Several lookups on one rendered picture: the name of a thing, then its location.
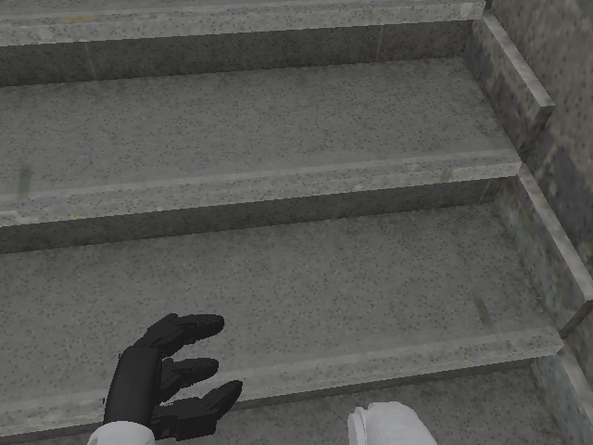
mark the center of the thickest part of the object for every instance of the left robot hand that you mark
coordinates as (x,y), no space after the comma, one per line
(142,381)

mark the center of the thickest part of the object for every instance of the right robot thigh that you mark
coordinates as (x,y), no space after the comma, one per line
(387,423)

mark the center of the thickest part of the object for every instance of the robot left forearm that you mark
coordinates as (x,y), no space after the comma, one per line
(122,433)

